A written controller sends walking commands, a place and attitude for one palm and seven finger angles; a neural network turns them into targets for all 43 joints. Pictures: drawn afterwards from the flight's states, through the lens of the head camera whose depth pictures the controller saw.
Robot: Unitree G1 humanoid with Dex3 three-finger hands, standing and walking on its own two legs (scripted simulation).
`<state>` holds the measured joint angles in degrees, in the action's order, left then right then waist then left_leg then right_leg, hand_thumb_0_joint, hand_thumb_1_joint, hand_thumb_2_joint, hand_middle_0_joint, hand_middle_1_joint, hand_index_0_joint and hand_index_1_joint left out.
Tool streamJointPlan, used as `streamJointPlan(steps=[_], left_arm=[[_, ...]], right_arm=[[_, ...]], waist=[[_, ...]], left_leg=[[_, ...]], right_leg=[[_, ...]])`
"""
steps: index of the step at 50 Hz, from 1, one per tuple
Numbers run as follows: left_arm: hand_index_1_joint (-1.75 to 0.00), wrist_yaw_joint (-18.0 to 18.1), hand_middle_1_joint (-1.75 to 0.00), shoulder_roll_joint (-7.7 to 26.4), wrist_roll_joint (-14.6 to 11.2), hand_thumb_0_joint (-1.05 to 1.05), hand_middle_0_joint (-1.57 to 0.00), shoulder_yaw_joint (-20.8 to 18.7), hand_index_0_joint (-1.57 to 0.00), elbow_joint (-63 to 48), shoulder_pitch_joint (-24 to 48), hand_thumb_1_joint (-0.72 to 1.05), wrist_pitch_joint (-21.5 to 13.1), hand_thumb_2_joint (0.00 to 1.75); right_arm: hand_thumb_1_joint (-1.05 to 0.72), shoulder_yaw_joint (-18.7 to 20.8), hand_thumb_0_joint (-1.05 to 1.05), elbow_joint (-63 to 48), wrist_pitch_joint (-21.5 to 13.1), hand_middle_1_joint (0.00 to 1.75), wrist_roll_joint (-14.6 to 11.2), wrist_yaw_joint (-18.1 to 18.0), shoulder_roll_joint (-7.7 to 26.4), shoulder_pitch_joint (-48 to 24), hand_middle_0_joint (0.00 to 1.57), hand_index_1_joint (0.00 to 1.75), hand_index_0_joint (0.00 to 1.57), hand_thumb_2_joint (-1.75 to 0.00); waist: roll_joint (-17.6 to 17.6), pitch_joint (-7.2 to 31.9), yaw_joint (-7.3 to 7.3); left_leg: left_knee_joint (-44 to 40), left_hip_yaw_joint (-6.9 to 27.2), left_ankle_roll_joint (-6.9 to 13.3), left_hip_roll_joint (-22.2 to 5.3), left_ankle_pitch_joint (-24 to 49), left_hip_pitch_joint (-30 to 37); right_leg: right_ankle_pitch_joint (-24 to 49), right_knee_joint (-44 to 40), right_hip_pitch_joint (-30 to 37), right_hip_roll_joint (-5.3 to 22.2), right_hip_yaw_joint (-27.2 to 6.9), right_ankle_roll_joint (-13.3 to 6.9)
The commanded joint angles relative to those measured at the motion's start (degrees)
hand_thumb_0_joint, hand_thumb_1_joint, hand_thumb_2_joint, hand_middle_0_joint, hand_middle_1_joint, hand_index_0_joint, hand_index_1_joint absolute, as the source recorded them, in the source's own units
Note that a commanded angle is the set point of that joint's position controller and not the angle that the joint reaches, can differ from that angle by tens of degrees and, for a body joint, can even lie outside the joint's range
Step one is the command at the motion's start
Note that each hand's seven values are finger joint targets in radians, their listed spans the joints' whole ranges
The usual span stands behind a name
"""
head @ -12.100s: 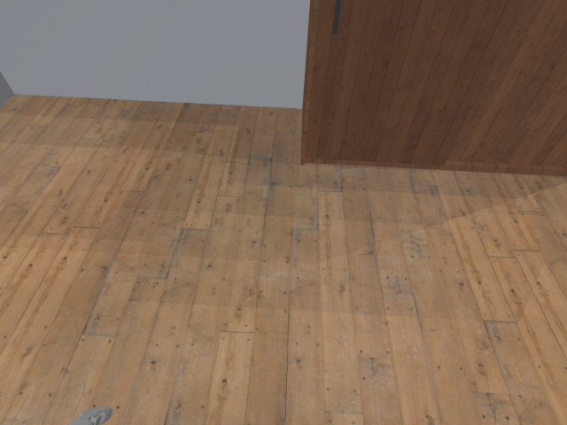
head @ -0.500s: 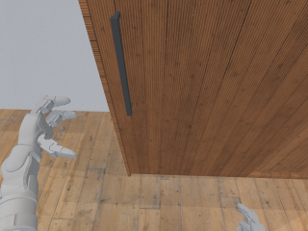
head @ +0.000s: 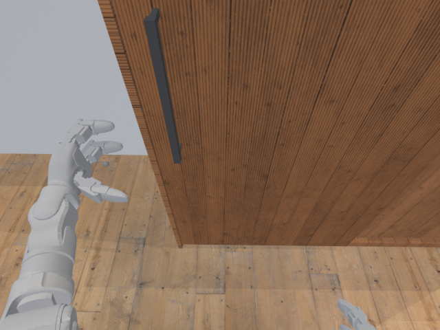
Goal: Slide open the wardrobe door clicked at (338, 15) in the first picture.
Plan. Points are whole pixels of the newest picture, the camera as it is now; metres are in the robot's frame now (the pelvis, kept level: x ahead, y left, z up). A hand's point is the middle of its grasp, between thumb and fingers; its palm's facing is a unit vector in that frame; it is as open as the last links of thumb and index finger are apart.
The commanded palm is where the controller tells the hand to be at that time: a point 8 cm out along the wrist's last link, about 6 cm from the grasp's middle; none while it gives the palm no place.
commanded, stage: move the hooked fingers beside the handle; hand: left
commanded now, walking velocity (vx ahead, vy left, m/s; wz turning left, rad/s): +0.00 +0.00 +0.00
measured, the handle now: (168, 101) +0.51 +0.12 +0.13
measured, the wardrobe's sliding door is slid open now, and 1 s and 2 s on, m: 0.00 0.00 0.00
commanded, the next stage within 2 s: feel for the door with the fingertips in 1.36 s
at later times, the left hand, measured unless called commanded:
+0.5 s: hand (132, 143) +0.43 +0.19 +0.09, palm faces +0.00 -1.00 -0.01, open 14.0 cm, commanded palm +0.41 +0.24 +0.09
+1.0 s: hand (130, 146) +0.43 +0.19 +0.09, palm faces +0.02 -1.00 -0.01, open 14.0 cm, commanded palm +0.41 +0.24 +0.09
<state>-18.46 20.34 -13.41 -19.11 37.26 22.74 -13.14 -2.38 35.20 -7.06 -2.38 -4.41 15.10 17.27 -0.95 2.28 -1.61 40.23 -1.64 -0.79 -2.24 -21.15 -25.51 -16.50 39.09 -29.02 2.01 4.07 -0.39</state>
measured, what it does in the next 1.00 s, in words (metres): stands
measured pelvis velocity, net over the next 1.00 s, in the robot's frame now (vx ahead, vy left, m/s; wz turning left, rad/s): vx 0.00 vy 0.01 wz -0.01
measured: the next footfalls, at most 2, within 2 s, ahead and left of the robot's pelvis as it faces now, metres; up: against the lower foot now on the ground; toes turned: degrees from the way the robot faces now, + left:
none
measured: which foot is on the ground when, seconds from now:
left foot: down 0.00-1.00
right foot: down 0.00-1.00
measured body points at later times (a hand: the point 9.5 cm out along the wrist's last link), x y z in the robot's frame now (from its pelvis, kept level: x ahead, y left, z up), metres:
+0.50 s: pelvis +0.00 +0.01 -0.01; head +0.06 +0.01 +0.44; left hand +0.43 +0.24 +0.09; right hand +0.07 -0.25 -0.12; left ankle -0.01 +0.13 -0.72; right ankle +0.03 -0.12 -0.72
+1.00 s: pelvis +0.00 +0.01 -0.01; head +0.05 +0.01 +0.44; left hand +0.42 +0.25 +0.09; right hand +0.06 -0.26 -0.12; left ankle -0.01 +0.13 -0.72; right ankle +0.03 -0.12 -0.72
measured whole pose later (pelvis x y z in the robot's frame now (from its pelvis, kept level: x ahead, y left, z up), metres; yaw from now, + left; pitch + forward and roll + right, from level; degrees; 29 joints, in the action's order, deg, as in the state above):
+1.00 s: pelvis +0.00 +0.01 -0.01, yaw -1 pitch +10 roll -1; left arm -13.2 20.0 -9.8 -17.3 51.6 35.9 -18.4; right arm -1.5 36.1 -1.5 -1.8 -2.4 15.0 20.4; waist -0.6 3.4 -3.8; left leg 44.0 -1.9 -0.3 -2.5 -22.2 -31.8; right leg -16.7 41.6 -35.0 1.8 3.5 -0.1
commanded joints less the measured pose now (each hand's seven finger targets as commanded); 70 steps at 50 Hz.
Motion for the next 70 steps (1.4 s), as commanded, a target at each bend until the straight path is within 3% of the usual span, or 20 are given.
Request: streamJointPlan(steps=[1,4,5,9,20,22,25,28,30,32,38,41,44,48,51,55,59,61,67,70], left_arm=[[-1.20,-0.02,-1.20,13.23,-0.81,0.00,-0.30,-2.34,-0.30,-10.70,22.56,-0.50,-4.57,0.30],[-1.20,0.44,-1.20,11.97,-0.51,0.00,-0.30,-0.91,-0.30,-10.50,25.23,-0.50,-5.07,0.30],[-1.20,0.80,-1.20,12.61,-0.34,0.00,-0.30,-1.21,-0.30,-8.38,25.30,-0.50,-4.96,0.30],[-1.20,1.86,-1.20,11.68,0.47,0.00,-0.30,-0.17,-0.30,-6.49,28.93,-0.50,-5.70,0.30],[-1.20,4.57,-1.20,12.88,2.56,0.00,-0.30,-0.63,-0.30,0.73,36.18,-0.50,-8.23,0.30],[-1.20,4.86,-1.20,12.05,2.98,0.00,-0.30,0.14,-0.30,2.47,38.60,-0.50,-8.39,0.30],[-1.20,5.34,-1.20,14.17,3.27,0.00,-0.30,-1.83,-0.30,4.09,38.40,-0.50,-9.11,0.30],[-1.20,5.56,-1.20,12.15,3.96,0.00,-0.30,0.18,-0.30,5.40,41.90,-0.50,-9.64,0.30],[-1.20,5.90,-1.20,13.00,4.12,0.00,-0.30,-0.87,-0.30,7.18,40.75,-0.50,-9.79,0.30],[-1.20,5.98,-1.20,13.42,3.83,0.00,-0.30,-1.77,-0.30,5.28,39.92,-0.50,-10.21,0.30],[-1.20,5.60,-1.20,16.66,3.79,0.00,-0.30,-4.42,-0.30,3.32,35.68,-0.50,-9.93,0.30],[-1.20,5.10,-1.20,12.65,2.95,0.00,-0.30,-1.40,-0.30,-1.29,35.50,-0.50,-10.19,0.30],[-1.20,4.74,-1.20,11.48,2.20,0.00,-0.30,-0.40,-0.30,0.70,35.00,-0.50,-9.22,0.30],[-1.20,5.09,-1.20,11.04,2.92,0.00,-0.30,0.96,-0.30,2.29,38.98,-0.50,-8.99,0.30],[-1.20,5.54,-1.20,10.91,3.06,0.00,-0.30,1.33,-0.30,1.63,41.83,-0.50,-9.75,0.30],[-1.20,5.93,-1.20,14.11,3.58,0.00,-0.30,-1.23,-0.30,5.05,40.03,-0.50,-10.16,0.30],[-1.20,5.24,-1.20,11.97,3.77,0.00,-0.30,0.66,-0.30,5.96,41.63,-0.50,-9.84,0.30],[-1.20,5.09,-1.20,13.29,3.60,0.00,-0.30,-0.65,-0.30,7.46,41.00,-0.50,-9.69,0.30],[-1.20,4.74,-1.20,11.96,3.08,0.00,-0.30,0.28,-0.30,4.38,41.97,-0.50,-10.10,0.30],[-1.20,4.97,-1.20,13.93,2.84,0.00,-0.30,-1.73,-0.30,2.77,38.97,-0.50,-10.05,0.30]], right_arm=[[-0.90,3.63,0.00,-6.42,-1.88,0.30,-0.23,-0.52,8.24,0.77,0.20,0.30,0.20,-0.90],[-0.90,3.65,0.00,-6.14,-1.51,0.30,-0.28,-0.38,8.04,0.91,0.20,0.30,0.20,-0.90],[-0.90,3.56,0.00,-5.83,-1.20,0.30,-0.17,-0.38,8.31,1.49,0.20,0.30,0.20,-0.90],[-0.90,3.59,0.00,-5.56,-0.69,0.30,-0.18,-0.08,8.19,1.75,0.20,0.30,0.20,-0.90],[-0.90,3.82,0.00,-4.45,1.22,0.30,0.45,0.90,8.53,4.67,0.20,0.30,0.20,-0.90],[-0.90,3.79,0.00,-4.13,1.41,0.30,0.41,1.15,8.39,4.92,0.20,0.30,0.20,-0.90],[-0.90,4.14,0.00,-4.07,1.99,0.30,0.68,1.22,8.83,6.08,0.20,0.30,0.20,-0.90],[-0.90,4.09,0.00,-3.55,2.27,0.30,0.70,1.59,8.47,6.71,0.20,0.30,0.20,-0.90],[-0.90,4.22,0.00,-3.63,2.66,0.30,0.86,1.70,8.78,7.49,0.20,0.30,0.20,-0.90],[-0.90,4.45,0.00,-4.16,2.82,0.30,0.89,1.92,8.77,7.46,0.20,0.30,0.20,-0.90],[-0.90,4.37,0.00,-5.34,3.83,0.30,0.71,1.87,8.66,6.98,0.20,0.30,0.20,-0.90],[-0.90,4.54,0.00,-5.91,3.69,0.30,0.50,1.90,8.10,6.47,0.20,0.30,0.20,-0.90],[-0.90,4.40,0.00,-5.32,3.64,0.30,0.26,1.60,8.38,6.10,0.20,0.30,0.20,-0.90],[-0.90,4.21,0.00,-4.55,3.41,0.30,0.28,1.21,8.54,5.82,0.20,0.30,0.20,-0.90],[-0.90,4.06,0.00,-4.36,3.04,0.30,0.44,1.20,8.34,5.56,0.20,0.30,0.20,-0.90],[-0.90,3.91,0.00,-4.30,3.15,0.30,0.62,1.22,8.70,5.68,0.20,0.30,0.20,-0.90],[-0.90,3.70,0.00,-4.78,3.25,0.30,0.54,1.41,8.39,5.17,0.20,0.30,0.20,-0.90],[-0.90,3.69,0.00,-4.86,3.38,0.30,0.59,1.37,8.63,5.65,0.20,0.30,0.20,-0.90],[-0.90,4.00,0.00,-5.09,3.50,0.30,0.72,1.61,8.44,6.32,0.20,0.30,0.20,-0.90],[-0.90,4.25,0.00,-5.35,3.67,0.30,0.79,1.72,8.76,6.80,0.20,0.30,0.20,-0.90]], waist=[[-0.33,17.78,-0.52],[-2.45,18.26,-0.98],[-0.02,17.46,-1.11],[-2.24,18.22,-1.34],[-0.12,20.48,-2.03],[-2.34,20.37,-2.60],[0.71,22.20,-2.30],[-2.78,21.95,-3.21],[0.18,21.70,-3.04],[-0.70,24.46,-2.26],[-0.48,23.83,-1.24],[-3.42,24.80,-1.88],[-0.27,20.81,-2.74],[-1.38,18.64,-3.51],[-2.94,20.85,-3.57],[0.07,21.54,-2.59],[-2.22,21.00,-3.29],[-0.53,20.99,-2.98],[-2.17,24.16,-3.36],[-1.33,25.72,-2.21]], left_leg=[[-5.07,0.50,1.85,2.43,13.02,1.58],[-4.78,0.57,1.70,2.56,12.58,2.25],[-4.62,0.80,1.81,2.42,11.93,1.13],[-4.49,0.95,1.62,2.58,11.65,1.19],[-3.20,1.29,1.59,2.35,12.46,-0.83],[-2.81,1.04,1.48,2.42,11.80,-0.80],[-2.18,1.03,1.70,2.30,13.09,-1.80],[-1.81,0.92,1.49,2.37,12.91,-1.45],[-1.61,1.20,1.65,2.22,13.09,-2.16],[-1.58,0.86,1.62,2.34,14.06,-1.90],[-2.14,-0.15,1.89,2.38,13.37,-4.02],[-1.98,0.01,1.82,2.19,15.87,-0.12],[-2.66,0.04,1.80,2.11,11.97,-2.00],[-2.90,0.74,1.81,2.25,8.88,-1.86],[-2.36,0.90,1.77,2.46,9.06,-0.88],[-2.00,1.15,1.79,2.49,9.70,-2.65],[-1.61,0.75,1.68,2.58,9.97,-2.78],[-1.49,1.08,1.69,2.48,10.55,-3.36],[-0.60,0.91,1.67,2.35,13.62,-1.50],[-0.62,1.26,1.63,2.29,15.46,-1.14]], right_leg=[[15.11,-3.08,13.18,-1.65,-2.67,-0.57],[14.26,-3.01,11.47,-1.60,-2.53,-0.63],[13.47,-2.89,11.61,-1.73,-2.42,-0.62],[12.93,-2.42,10.37,-1.68,-2.37,-0.77],[13.53,-0.68,9.21,-2.12,-2.08,-0.82],[13.18,-0.62,7.70,-2.14,-2.31,-0.80],[14.63,0.04,9.08,-2.38,-2.43,-0.71],[14.31,0.26,6.87,-2.41,-2.47,-0.79],[14.17,0.49,6.97,-2.63,-2.09,-0.84],[15.69,0.80,8.54,-2.59,-2.51,-0.74],[17.02,0.38,11.75,-2.58,-3.12,-0.63],[17.89,0.18,10.22,-2.91,-2.65,-0.82],[14.94,-0.95,9.07,-2.88,-2.46,-0.59],[10.93,-1.30,6.02,-2.66,-2.26,-0.75],[11.02,-0.92,6.32,-2.50,-2.52,-0.78],[11.79,-0.16,8.11,-2.47,-2.51,-0.83],[12.65,0.10,6.65,-2.38,-2.66,-0.74],[13.08,0.46,7.00,-2.51,-2.41,-0.82],[15.77,0.91,7.19,-2.72,-2.53,-0.68],[16.87,1.36,8.77,-2.88,-2.20,-0.92]])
